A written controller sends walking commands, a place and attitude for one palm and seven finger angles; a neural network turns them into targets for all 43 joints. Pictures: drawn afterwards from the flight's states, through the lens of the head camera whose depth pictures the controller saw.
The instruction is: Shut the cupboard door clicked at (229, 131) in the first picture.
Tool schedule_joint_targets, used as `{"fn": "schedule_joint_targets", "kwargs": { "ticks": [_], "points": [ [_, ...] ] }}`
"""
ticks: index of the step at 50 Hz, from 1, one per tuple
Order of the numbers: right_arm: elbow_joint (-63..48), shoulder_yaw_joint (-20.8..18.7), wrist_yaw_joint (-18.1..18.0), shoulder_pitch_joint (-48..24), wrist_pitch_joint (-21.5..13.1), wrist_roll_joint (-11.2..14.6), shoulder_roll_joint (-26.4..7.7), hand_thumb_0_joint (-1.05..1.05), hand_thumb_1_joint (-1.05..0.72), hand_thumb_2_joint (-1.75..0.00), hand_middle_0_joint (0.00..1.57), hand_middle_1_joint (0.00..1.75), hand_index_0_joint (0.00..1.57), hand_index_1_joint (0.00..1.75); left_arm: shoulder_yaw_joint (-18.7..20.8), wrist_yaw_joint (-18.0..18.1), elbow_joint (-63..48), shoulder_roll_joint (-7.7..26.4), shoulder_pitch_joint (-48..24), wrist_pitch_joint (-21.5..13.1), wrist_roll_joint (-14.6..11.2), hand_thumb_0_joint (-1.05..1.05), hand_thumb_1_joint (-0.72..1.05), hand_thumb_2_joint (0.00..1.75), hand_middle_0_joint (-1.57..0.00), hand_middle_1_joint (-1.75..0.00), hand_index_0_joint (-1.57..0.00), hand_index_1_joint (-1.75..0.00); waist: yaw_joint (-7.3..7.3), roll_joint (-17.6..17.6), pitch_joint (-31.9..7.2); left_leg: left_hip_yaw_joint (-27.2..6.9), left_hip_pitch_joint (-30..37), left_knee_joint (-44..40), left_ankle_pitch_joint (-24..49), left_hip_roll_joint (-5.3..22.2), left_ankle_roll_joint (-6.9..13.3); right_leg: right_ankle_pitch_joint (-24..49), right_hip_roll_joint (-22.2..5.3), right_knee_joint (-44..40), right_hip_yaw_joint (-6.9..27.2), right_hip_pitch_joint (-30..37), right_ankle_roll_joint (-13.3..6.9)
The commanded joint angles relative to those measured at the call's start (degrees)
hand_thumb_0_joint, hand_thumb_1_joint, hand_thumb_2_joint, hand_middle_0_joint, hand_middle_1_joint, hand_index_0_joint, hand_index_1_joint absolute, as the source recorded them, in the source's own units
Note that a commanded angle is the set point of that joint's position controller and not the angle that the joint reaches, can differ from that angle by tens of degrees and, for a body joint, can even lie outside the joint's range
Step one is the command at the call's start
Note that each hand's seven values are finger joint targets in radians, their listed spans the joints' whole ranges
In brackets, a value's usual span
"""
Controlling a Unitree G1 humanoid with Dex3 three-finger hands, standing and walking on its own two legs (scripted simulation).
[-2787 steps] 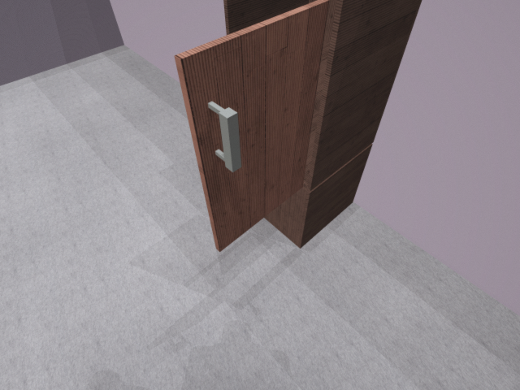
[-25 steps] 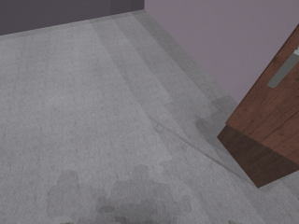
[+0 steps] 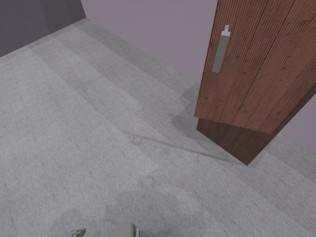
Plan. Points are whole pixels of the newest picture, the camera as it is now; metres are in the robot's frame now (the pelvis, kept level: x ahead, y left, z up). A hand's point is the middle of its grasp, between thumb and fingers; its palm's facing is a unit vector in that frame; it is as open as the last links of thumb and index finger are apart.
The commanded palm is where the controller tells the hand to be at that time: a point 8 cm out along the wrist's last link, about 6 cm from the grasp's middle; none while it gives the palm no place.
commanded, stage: turn to face it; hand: left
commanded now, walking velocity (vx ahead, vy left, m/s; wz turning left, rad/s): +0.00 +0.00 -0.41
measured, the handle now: (221, 49) +0.65 -0.18 +0.08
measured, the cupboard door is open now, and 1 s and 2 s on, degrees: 27 27 27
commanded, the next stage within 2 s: take the last steps up to it in 0.36 s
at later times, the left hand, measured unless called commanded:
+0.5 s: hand (99, 224) +0.17 +0.19 -0.17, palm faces -0.18 -0.95 -0.24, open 7.4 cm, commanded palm none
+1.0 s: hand (121, 201) +0.23 +0.14 -0.17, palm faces -0.34 -0.93 -0.13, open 7.4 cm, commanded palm none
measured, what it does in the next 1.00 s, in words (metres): walks ahead, turning right: left foot, then right foot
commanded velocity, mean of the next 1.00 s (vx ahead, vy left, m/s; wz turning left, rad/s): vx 0.11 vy -0.08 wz -0.25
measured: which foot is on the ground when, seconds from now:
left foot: up 0.00-0.18, down 0.20-0.50, up 0.52-0.78, down 0.80-1.00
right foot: down 0.00-0.20, up 0.22-0.48, down 0.50-0.78, up 0.80-1.00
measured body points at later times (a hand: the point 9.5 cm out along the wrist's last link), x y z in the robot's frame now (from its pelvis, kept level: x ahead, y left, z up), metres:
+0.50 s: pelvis +0.04 +0.01 -0.01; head +0.07 +0.00 +0.44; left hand +0.18 +0.24 -0.15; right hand +0.03 -0.25 -0.16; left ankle +0.05 +0.14 -0.74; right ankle +0.00 -0.11 -0.74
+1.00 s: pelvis +0.11 -0.02 +0.01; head +0.14 +0.00 +0.46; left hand +0.25 +0.19 -0.16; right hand +0.01 -0.25 -0.12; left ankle +0.13 +0.09 -0.74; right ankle +0.07 -0.17 -0.66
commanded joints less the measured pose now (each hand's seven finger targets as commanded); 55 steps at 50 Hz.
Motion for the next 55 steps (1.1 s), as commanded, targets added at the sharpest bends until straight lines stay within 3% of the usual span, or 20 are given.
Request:
{"fn": "schedule_joint_targets", "kwargs": {
  "ticks": [1, 5, 8, 10, 11, 15, 22, 23, 25, 26, 27, 31, 34, 37, 38, 39, 40, 43, 47, 55],
  "points": [
    [-5.00, -0.47, 0.03, -0.77, -1.44, 0.14, -3.49, 0.00, -0.90, -0.90, 0.20, 0.30, 0.20, 0.30, 3.21, 0.81, -3.33, 12.40, 2.73, -1.41, 0.28, 0.00, 0.90, 0.90, -0.20, -0.30, -0.20, -0.30, 1.93, -8.28, -8.90, -1.16, -1.87, -6.40, 1.05, -1.03, -0.18, 28.28, -14.27, -7.29, 15.23, 9.41, -8.92],
    [-4.96, -0.26, -0.35, 0.03, -2.13, 0.53, -3.27, 0.00, -0.90, -0.90, 0.20, 0.30, 0.20, 0.30, 3.63, 0.99, -2.81, 12.75, 2.19, -1.16, 0.39, 0.00, 0.90, 0.90, -0.20, -0.30, -0.20, -0.30, 1.47, -9.81, -9.61, -1.22, 3.49, -17.39, 1.30, -2.33, 0.62, 31.41, -13.88, -4.84, 17.77, 9.19, -8.47],
    [-2.62, -0.18, -0.70, 6.22, -3.03, 0.48, -4.22, 0.00, -0.90, -0.90, 0.20, 0.30, 0.20, 0.30, 3.21, 1.05, -3.04, 10.56, -0.21, -0.76, -0.19, 0.00, 0.90, 0.90, -0.20, -0.30, -0.20, -0.30, -1.34, -6.40, -10.21, -2.37, 18.07, -35.84, 15.93, -1.12, 1.66, 23.27, -9.05, 1.33, 15.12, 1.50, -2.99],
    [-3.07, -1.21, -1.02, 8.15, -3.48, -0.71, -11.72, 0.00, -0.90, -0.90, 0.20, 0.30, 0.20, 0.30, 2.07, 0.49, -3.86, 5.64, 4.01, -0.49, -0.79, 0.00, 0.90, 0.90, -0.20, -0.30, -0.20, -0.30, -0.36, 15.49, -11.29, -20.43, 26.92, -40.04, 36.58, 19.13, 12.23, -15.04, 1.63, 17.73, 2.89, -11.74, 2.86],
    [-3.39, -0.97, -1.35, 8.11, -3.30, -1.05, -10.96, 0.00, -0.90, -0.90, 0.20, 0.30, 0.20, 0.30, 2.02, 0.39, -4.01, 7.05, 2.74, -0.36, -0.17, 0.00, 0.90, 0.90, -0.20, -0.30, -0.20, -0.30, -1.19, 11.51, -9.62, -21.29, 23.43, -40.94, 35.76, 21.24, 15.53, -20.45, 0.86, 27.42, 2.19, -12.34, 3.43],
    [-3.70, -0.13, -1.61, 3.57, -3.18, -1.32, -7.73, 0.00, -0.90, -0.90, 0.20, 0.30, 0.20, 0.30, 2.08, -0.65, -2.82, 5.65, 0.63, 0.45, -0.19, 0.00, 0.90, 0.90, -0.20, -0.30, -0.20, -0.30, 0.90, 8.94, -6.26, -8.73, 20.69, -38.59, 41.61, 13.95, 14.15, -14.59, -2.40, 30.93, 0.30, -12.72, 4.64],
    [-1.06, -1.33, -0.94, 4.76, -2.29, -0.61, -8.55, 0.00, -0.90, -0.90, 0.20, 0.30, 0.20, 0.30, 1.32, -0.76, -1.16, 4.18, 3.37, -0.02, -0.10, 0.00, 0.90, 0.90, -0.20, -0.30, -0.20, -0.30, 1.41, 8.43, -7.91, -2.58, 17.12, -33.52, 31.23, 11.56, 10.71, -0.06, -0.49, 4.04, -5.93, 2.71, 3.55],
    [-0.78, -1.32, -0.72, 5.26, -2.23, -0.30, -7.63, 0.00, -0.90, -0.90, 0.20, 0.30, 0.20, 0.30, 1.46, -0.58, -0.47, 5.39, 4.83, -0.44, 0.08, 0.00, 0.90, 0.90, -0.20, -0.30, -0.20, -0.30, 1.86, 5.69, -7.90, -2.04, 13.60, -30.71, 27.09, 9.58, 8.65, 5.50, -1.35, -2.87, -3.98, 8.10, 2.82],
    [-3.00, -0.39, -0.12, 3.05, -2.18, 0.17, -1.97, 0.00, -0.90, -0.90, 0.20, 0.30, 0.20, 0.30, 3.09, -0.02, 1.05, 14.03, 8.69, -1.21, 0.75, 0.00, 0.90, 0.90, -0.20, -0.30, -0.20, -0.30, 3.75, -16.27, -7.02, 7.08, -2.49, -14.86, -8.13, -1.75, 2.16, 10.07, -20.02, -12.92, 19.86, 15.18, -5.93],
    [-3.95, -0.28, -0.25, -0.22, -1.66, -0.17, -3.01, 0.00, -0.90, -0.90, 0.20, 0.30, 0.20, 0.30, 3.13, 0.03, 0.97, 15.35, 10.63, -1.07, 0.30, 0.00, 0.90, 0.90, -0.20, -0.30, -0.20, -0.30, 6.29, -13.48, -5.80, 1.49, -3.85, -4.76, -13.30, -2.03, 2.42, 5.90, -23.03, -15.16, 23.35, 10.86, -10.98],
    [-3.19, -0.73, -0.51, -0.74, -1.53, -0.30, -3.39, 0.00, -0.90, -0.90, 0.20, 0.30, 0.20, 0.30, 3.36, 0.36, 1.36, 13.70, 8.78, -1.28, 0.55, 0.00, 0.90, 0.90, -0.20, -0.30, -0.20, -0.30, 4.74, -17.67, -4.00, -1.11, -8.55, 1.79, -10.78, -1.51, 2.72, 2.10, -20.46, -16.49, 25.28, 10.90, -11.95],
    [-0.71, -0.50, 0.43, 1.89, -2.55, -0.66, -2.86, 0.00, -0.90, -0.90, 0.20, 0.30, 0.20, 0.30, 2.12, 0.58, 0.41, 9.15, 3.22, -2.10, 0.46, 0.00, 0.90, 0.90, -0.20, -0.30, -0.20, -0.30, 0.98, -10.76, -4.31, 0.68, -3.30, -1.86, -1.99, 0.40, 1.77, 7.84, -14.11, -13.33, 10.78, 7.81, -9.57],
    [-0.48, -0.21, 0.50, 2.74, -3.12, -0.56, -1.38, 0.00, -0.90, -0.90, 0.20, 0.30, 0.20, 0.30, 2.34, 0.28, 1.34, 10.12, 3.72, -2.23, 0.72, 0.00, 0.90, 0.90, -0.20, -0.30, -0.20, -0.30, 0.99, -9.64, -4.11, 2.70, 2.12, -13.39, -1.05, -0.48, 2.03, 4.52, -13.47, -13.25, 11.04, 5.38, -9.92],
    [2.00, -0.01, -0.38, 9.95, -4.28, -0.66, -1.66, 0.00, -0.90, -0.90, 0.20, 0.30, 0.20, 0.30, 2.41, -0.20, 1.89, 9.19, 1.69, -1.78, 0.12, 0.00, 0.90, 0.90, -0.20, -0.30, -0.20, -0.30, -2.57, -8.05, -4.60, 4.76, 17.25, -29.96, 9.05, -2.10, 2.17, -0.34, -9.91, -7.74, 9.58, -1.99, -6.92],
    [3.70, -0.41, -0.67, 14.98, -4.90, -0.82, -3.85, 0.00, -0.90, -0.90, 0.20, 0.30, 0.20, 0.30, 1.88, -0.47, 1.82, 7.00, 1.48, -1.59, -0.18, 0.00, 0.90, 0.90, -0.20, -0.30, -0.20, -0.30, -4.51, -1.26, -6.41, 0.15, 26.05, -36.50, 9.16, 1.15, 2.68, -4.65, -6.58, 0.11, 6.99, -7.72, -4.30],
    [4.72, -1.63, -1.12, 20.17, -5.48, -2.06, -10.54, 0.00, -0.90, -0.90, 0.20, 0.30, 0.20, 0.30, 1.11, -1.06, 0.70, 2.80, 3.58, -1.37, -0.58, 0.00, 0.90, 0.90, -0.20, -0.30, -0.20, -0.30, -5.62, 16.94, -7.84, -21.52, 33.17, -43.74, 2.26, 16.91, 7.88, -13.81, 1.11, 16.85, 0.38, -19.28, -0.13],
    [4.30, -2.01, -1.81, 21.92, -5.13, -1.94, -13.57, 0.00, -0.90, -0.90, 0.20, 0.30, 0.20, 0.30, 1.13, -1.39, -1.55, 4.60, 0.96, -1.51, 0.07, 0.00, 0.90, 0.90, -0.20, -0.30, -0.20, -0.30, -6.39, 14.40, -6.25, -32.40, 30.81, -48.69, -1.91, 26.57, 13.73, -19.29, 0.18, 28.45, 0.33, -24.15, 0.82],
    [2.40, -0.39, -1.72, 13.88, -5.54, -1.46, -8.25, 0.00, -0.90, -0.90, 0.20, 0.30, 0.20, 0.30, 1.93, -2.40, -0.21, 5.91, -1.30, -1.23, 1.23, 0.00, 0.90, 0.90, -0.20, -0.30, -0.20, -0.30, -2.30, 8.62, 1.43, -21.38, 17.84, -49.86, 3.54, 21.07, 12.02, -7.45, -5.36, 38.87, 2.06, -23.83, 2.14],
    [3.57, -0.23, -1.72, 13.30, -6.09, -1.20, -6.30, 0.00, -0.90, -0.90, 0.20, 0.30, 0.20, 0.30, 1.53, -2.88, 1.88, 3.03, 1.63, -0.08, 0.54, 0.00, 0.90, 0.90, -0.20, -0.30, -0.20, -0.30, -0.45, 7.50, -2.05, -3.48, 20.50, -47.16, 19.70, 15.44, 10.37, 0.11, -5.38, 33.55, -0.44, -20.69, 4.00],
    [5.93, -1.83, -0.90, 14.70, -5.02, -1.43, -6.95, 0.00, -0.90, -0.90, 0.20, 0.30, 0.20, 0.30, 0.86, -2.87, 0.32, 2.19, -4.21, -0.42, 0.47, 0.00, 0.90, 0.90, -0.20, -0.30, -0.20, -0.30, -1.80, 10.35, -1.15, 1.97, 18.70, -44.56, 20.66, 15.73, 10.33, 2.20, -4.85, 12.29, -5.70, -12.01, 3.88]
  ]
}}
